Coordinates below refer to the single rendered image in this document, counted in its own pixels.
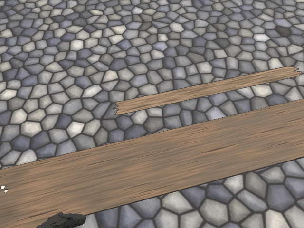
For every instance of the left robot hand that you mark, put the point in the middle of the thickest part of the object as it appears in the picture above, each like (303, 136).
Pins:
(62, 220)

